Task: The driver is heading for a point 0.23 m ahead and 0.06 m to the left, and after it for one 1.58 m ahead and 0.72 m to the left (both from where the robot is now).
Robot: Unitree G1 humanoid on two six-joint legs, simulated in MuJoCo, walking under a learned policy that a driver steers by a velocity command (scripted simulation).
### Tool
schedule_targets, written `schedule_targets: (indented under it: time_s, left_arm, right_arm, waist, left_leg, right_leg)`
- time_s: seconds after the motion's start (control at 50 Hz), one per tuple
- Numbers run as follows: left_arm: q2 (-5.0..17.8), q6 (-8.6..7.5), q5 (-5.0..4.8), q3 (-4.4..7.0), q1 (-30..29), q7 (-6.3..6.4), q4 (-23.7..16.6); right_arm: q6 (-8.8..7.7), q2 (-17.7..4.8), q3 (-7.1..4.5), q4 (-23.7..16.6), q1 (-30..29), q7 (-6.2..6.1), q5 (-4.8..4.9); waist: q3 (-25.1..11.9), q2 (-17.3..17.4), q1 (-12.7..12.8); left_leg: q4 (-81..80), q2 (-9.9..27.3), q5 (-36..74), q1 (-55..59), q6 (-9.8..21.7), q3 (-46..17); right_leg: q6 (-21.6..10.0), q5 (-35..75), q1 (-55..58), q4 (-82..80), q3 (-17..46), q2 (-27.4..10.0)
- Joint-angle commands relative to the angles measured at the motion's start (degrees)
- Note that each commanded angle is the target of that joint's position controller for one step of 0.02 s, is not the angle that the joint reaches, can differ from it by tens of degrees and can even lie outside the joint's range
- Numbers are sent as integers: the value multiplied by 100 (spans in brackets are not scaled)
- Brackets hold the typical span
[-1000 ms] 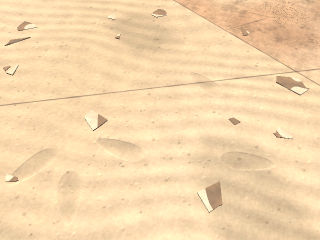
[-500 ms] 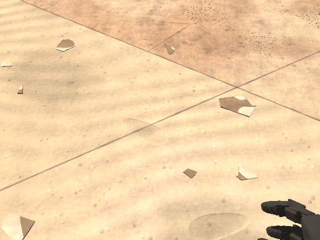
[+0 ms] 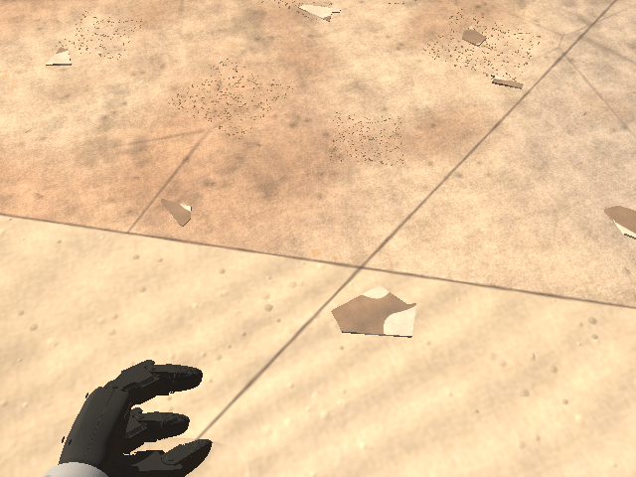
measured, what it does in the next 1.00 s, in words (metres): walks ahead, turning left: right foot, then left foot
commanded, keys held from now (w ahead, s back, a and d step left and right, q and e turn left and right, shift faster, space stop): q+shift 0.86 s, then shift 0.14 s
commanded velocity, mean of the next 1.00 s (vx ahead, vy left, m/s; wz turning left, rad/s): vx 0.24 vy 0.00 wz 0.70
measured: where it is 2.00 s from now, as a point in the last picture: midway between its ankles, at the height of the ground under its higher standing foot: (305, 453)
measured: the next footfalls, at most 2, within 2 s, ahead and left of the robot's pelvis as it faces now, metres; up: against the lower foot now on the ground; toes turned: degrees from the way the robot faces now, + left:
right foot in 0.04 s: +0.25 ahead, -0.08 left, +0.00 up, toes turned -2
left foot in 0.46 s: +0.50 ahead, +0.12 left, +0.00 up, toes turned +19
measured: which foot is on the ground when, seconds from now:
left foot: down 0.00-0.04, up 0.06-0.44, down 0.46-0.92, up 0.94-1.00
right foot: up 0.00-0.02, down 0.04-0.48, up 0.50-0.90, down 0.92-1.00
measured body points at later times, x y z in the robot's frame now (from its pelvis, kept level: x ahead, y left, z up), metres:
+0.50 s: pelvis +0.35 +0.02 -0.01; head +0.38 +0.04 +0.44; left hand +0.41 +0.33 -0.12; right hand +0.58 -0.20 -0.10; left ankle +0.46 +0.11 -0.72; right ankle +0.22 -0.09 -0.68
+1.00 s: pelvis +0.48 -0.01 +0.01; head +0.51 +0.00 +0.46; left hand +0.39 +0.30 -0.07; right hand +0.83 -0.08 -0.05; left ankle +0.42 +0.09 -0.67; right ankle +0.61 -0.06 -0.72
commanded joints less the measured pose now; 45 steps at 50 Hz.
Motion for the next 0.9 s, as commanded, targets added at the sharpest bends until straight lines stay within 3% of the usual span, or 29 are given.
schedule_targets:
  time_s: [0.02,0.04,0.06,0.08,0.1,0.12,0.14,0.16,0.18,0.2,0.26,0.3,0.34,0.38,0.44,0.46,0.48,0.5,0.52,0.54,0.56,0.58,0.62,0.64,0.7,0.76,0.84,0.88,0.9]
  left_arm:
    - [862,-58,69,344,1751,208,284]
    - [1045,-93,153,447,2807,305,598]
    - [1511,-127,300,571,3103,401,688]
    - [1530,-89,167,635,3021,369,576]
    - [1126,-91,-34,595,2630,350,580]
    - [797,-156,-63,509,2316,338,678]
    - [618,-273,-287,508,1867,259,529]
    - [480,-310,-288,493,1530,261,566]
    - [397,-347,-202,490,1427,272,604]
    - [339,-371,-189,499,1311,290,626]
    - [530,-345,-197,569,780,427,642]
    - [655,-257,-220,608,711,569,634]
    - [810,-159,-299,648,938,689,679]
    - [977,-40,-386,699,986,735,676]
    - [1121,175,-461,783,743,758,497]
    - [1001,213,-473,755,600,712,430]
    - [467,201,-282,612,944,594,407]
    - [295,158,-144,555,1778,488,264]
    - [879,65,-197,605,1682,388,238]
    - [1065,39,-311,660,1114,366,91]
    - [968,71,-221,664,871,420,86]
    - [917,129,-159,662,803,470,78]
    - [789,223,-174,675,789,459,110]
    - [620,226,-190,642,776,456,154]
    - [444,244,-252,607,695,488,218]
    - [504,274,-291,650,568,511,244]
    - [607,166,-299,728,461,467,232]
    - [726,89,-293,806,810,417,361]
    - [803,71,-258,850,1029,405,454]
  right_arm:
    - [68,-1389,-266,-238,-377,-161,-47]
    - [98,-1247,-225,-302,-537,-182,-4]
    - [85,-423,-76,-537,-192,-132,73]
    - [129,-540,-108,-528,407,-196,300]
    - [160,-863,-194,-600,-392,-253,164]
    - [154,-666,-152,-687,-733,-230,153]
    - [103,-707,-241,-784,-1125,-238,363]
    - [177,-797,-310,-812,-1176,-240,420]
    - [285,-686,-335,-813,-1085,-226,392]
    - [385,-545,-344,-869,-1036,-216,354]
    - [488,-263,-291,-1220,-1456,-173,230]
    - [436,-241,-261,-1331,-1723,-69,189]
    - [410,-274,-271,-1420,-1942,93,144]
    - [456,-475,-346,-1544,-1957,245,119]
    - [525,-1029,-596,-1577,-1257,285,142]
    - [510,-1274,-733,-1444,-554,209,145]
    - [484,-1572,-790,-1474,-792,65,175]
    - [411,-2001,-807,-1948,-1367,38,-119]
    - [384,-1832,-786,-2285,-1673,103,-153]
    - [375,-1600,-729,-2412,-1996,100,-27]
    - [417,-1319,-662,-2422,-2219,50,135]
    - [453,-1199,-624,-2474,-2329,-20,197]
    - [559,-1137,-628,-2563,-2444,-124,154]
    - [611,-1190,-663,-2589,-2435,-175,130]
    - [759,-1357,-752,-2597,-2254,-328,140]
    - [875,-1304,-756,-2672,-2359,-379,155]
    - [936,-1219,-745,-2744,-2421,-322,134]
    - [950,-1160,-715,-2805,-2591,-303,163]
    - [949,-1041,-661,-2817,-2609,-294,185]
  waist:
    - [-801,846,1483]
    - [-1263,778,1953]
    - [-1974,-603,1483]
    - [-3090,-953,1223]
    - [-2338,87,1162]
    - [-1245,-56,978]
    - [-910,-22,999]
    - [-722,-140,717]
    - [-534,-293,536]
    - [-433,-341,410]
    - [81,-334,201]
    - [-48,-298,312]
    - [-286,-215,497]
    - [-445,-271,464]
    - [-761,-385,-7]
    - [-981,-71,-412]
    - [-682,1266,-1]
    - [-1418,2069,733]
    - [-2442,1152,397]
    - [-1804,618,411]
    - [-1175,-150,599]
    - [-978,-207,696]
    - [-808,-18,828]
    - [-818,37,820]
    - [-1140,265,698]
    - [-1098,673,585]
    - [-921,1117,447]
    - [-962,1226,599]
    - [-1017,1099,665]
  left_leg:
    - [2835,1325,7964,-1157,431,-104]
    - [4477,1119,6668,-2089,343,-157]
    - [6776,257,1176,-3749,272,-97]
    - [8394,-249,-1034,-4806,271,-838]
    - [8012,213,-253,-4900,294,-1039]
    - [7558,335,-90,-5055,251,-880]
    - [7422,581,-254,-5186,13,-1098]
    - [7159,741,-30,-5054,-68,-1030]
    - [7011,829,142,-4714,-107,-1000]
    - [6779,863,209,-4666,-172,-946]
    - [5668,835,853,-4640,-297,-554]
    - [4438,653,2068,-4220,-267,-184]
    - [3682,434,2845,-4086,-201,51]
    - [3362,260,2725,-3986,-30,225]
    - [3202,-77,1809,-3222,462,331]
    - [2570,-177,2233,-2285,709,145]
    - [2429,363,4856,-1668,969,-909]
    - [2381,1700,5655,-360,2535,-4001]
    - [1608,2058,3788,-191,2668,-4914]
    - [1370,1866,2725,-766,2353,-4491]
    - [1296,1541,2127,-1531,1955,-3988]
    - [1337,1370,2182,-2097,1795,-3681]
    - [1350,842,2462,-2777,1470,-3059]
    - [1433,680,2801,-2882,1387,-2875]
    - [1633,590,2973,-2775,1258,-2941]
    - [1636,448,1849,-2932,998,-3119]
    - [1798,369,1284,-2899,841,-3571]
    - [2113,298,1341,-2882,708,-3669]
    - [2450,111,1074,-3062,564,-3494]
  right_leg:
    - [-276,-518,3124,-180,-143,539]
    - [-383,-219,4538,-377,420,-50]
    - [-580,623,6057,-162,2300,-1859]
    - [-1255,2032,6801,-424,4428,-2937]
    - [-1021,2825,5841,-567,3300,-2455]
    - [-881,3278,4875,-807,2480,-2223]
    - [-776,3083,4435,-1141,1883,-1879]
    - [-677,2692,3961,-1424,1469,-1712]
    - [-504,2876,3414,-1606,1089,-1609]
    - [-466,2911,3180,-1752,847,-1576]
    - [-331,3058,2251,-2152,-108,-1318]
    - [-144,2755,2245,-2023,-734,-919]
    - [-10,2805,2803,-1678,-887,-940]
    - [108,3298,3332,-1157,-899,-1118]
    - [280,4120,3502,400,-856,-1308]
    - [455,3226,3061,1651,-831,-1116]
    - [774,-1480,1965,3096,-783,-319]
    - [1205,-4036,-7,5277,66,868]
    - [1062,-3563,-143,5521,1374,628]
    - [934,-3113,-245,5177,1422,453]
    - [930,-2759,-253,4679,1374,236]
    - [939,-2577,-48,4205,1394,116]
    - [996,-2449,577,3158,1294,108]
    - [1066,-2373,720,2654,1177,194]
    - [1254,-1942,923,1782,1215,358]
    - [1265,-1478,1114,1211,1284,421]
    - [1125,-1489,1494,284,1358,457]
    - [988,-1125,2020,-608,1294,340]
    - [863,-555,2546,-1223,1267,87]
Over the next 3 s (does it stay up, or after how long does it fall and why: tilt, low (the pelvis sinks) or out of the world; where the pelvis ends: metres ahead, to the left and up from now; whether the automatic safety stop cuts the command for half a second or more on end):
stays up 0.74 0.22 -0.01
